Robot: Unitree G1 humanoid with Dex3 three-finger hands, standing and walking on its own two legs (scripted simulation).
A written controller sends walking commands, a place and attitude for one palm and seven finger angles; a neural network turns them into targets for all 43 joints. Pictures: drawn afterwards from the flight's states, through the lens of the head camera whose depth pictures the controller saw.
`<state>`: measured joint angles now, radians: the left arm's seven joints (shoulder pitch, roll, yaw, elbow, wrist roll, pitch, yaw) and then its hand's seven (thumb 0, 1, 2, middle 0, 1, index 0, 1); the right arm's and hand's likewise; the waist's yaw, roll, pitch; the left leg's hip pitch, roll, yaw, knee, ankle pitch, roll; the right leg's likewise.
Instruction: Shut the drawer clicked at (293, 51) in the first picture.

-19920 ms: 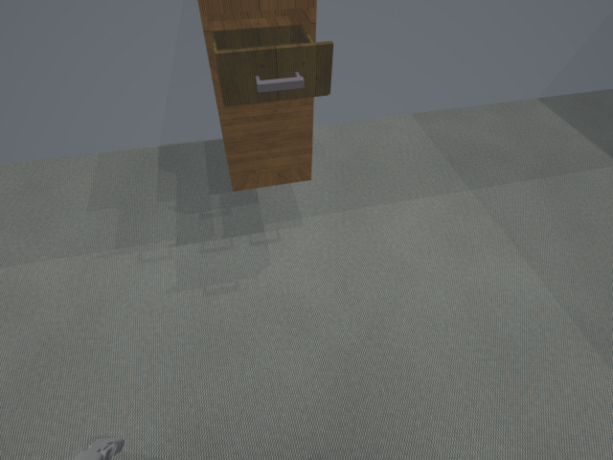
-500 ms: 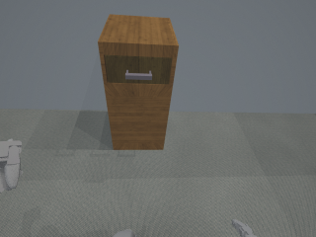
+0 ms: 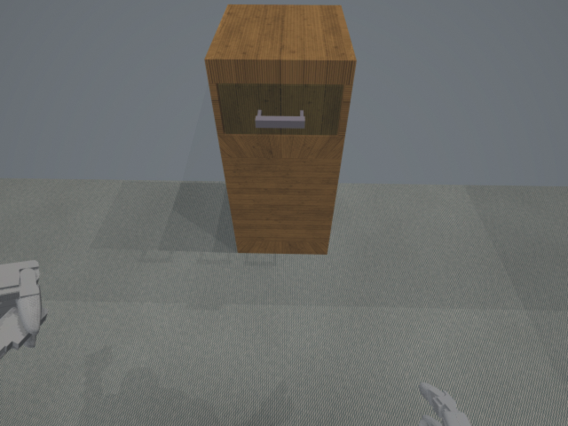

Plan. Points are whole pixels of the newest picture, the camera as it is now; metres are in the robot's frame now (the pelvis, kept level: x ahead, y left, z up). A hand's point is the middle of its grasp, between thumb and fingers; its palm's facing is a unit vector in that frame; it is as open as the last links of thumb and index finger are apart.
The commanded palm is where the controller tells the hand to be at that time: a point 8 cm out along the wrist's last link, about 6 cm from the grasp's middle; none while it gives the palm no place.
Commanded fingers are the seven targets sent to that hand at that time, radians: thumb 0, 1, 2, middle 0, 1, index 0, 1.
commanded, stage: let the arm hang, fingers relaxed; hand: left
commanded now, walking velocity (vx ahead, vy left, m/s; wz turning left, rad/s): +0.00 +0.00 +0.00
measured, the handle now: (280, 117) +0.91 +0.07 -0.06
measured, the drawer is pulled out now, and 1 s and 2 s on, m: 0.00 0.00 0.00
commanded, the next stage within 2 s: look to check the result in 1.08 s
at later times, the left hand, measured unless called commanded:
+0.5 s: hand out of the picture +0.00 +0.18 -0.16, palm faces +0.11 -0.96 -0.27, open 4.7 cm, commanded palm none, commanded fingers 0.00 0.90 0.90 -0.32 -0.43 -0.32 -0.43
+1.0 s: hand out of the picture -0.02 +0.18 -0.16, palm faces +0.09 -0.97 -0.21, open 7.3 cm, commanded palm none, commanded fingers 0.00 0.90 0.90 -0.20 -0.30 -0.20 -0.30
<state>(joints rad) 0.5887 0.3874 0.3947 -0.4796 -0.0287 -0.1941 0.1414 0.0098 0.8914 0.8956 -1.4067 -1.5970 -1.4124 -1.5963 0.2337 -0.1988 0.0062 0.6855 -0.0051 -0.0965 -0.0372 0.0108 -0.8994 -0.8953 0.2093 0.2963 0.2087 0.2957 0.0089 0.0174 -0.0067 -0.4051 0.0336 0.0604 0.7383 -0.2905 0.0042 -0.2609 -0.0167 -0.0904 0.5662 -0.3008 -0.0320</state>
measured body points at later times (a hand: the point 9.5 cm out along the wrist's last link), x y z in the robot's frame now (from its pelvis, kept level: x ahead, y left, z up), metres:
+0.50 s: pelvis -0.02 -0.03 +0.01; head +0.00 -0.03 +0.46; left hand -0.01 +0.23 -0.14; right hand +0.03 -0.26 -0.15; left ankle -0.02 +0.09 -0.73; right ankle +0.01 -0.10 -0.73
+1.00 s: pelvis -0.03 -0.01 +0.01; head -0.02 -0.01 +0.46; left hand -0.02 +0.23 -0.14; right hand -0.04 -0.24 -0.15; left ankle -0.02 +0.09 -0.73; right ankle +0.01 -0.10 -0.73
